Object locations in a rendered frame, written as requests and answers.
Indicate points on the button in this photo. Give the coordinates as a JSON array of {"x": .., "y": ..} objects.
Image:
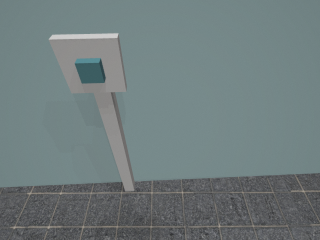
[{"x": 90, "y": 70}]

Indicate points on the panel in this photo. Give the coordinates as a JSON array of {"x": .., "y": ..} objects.
[{"x": 70, "y": 47}]

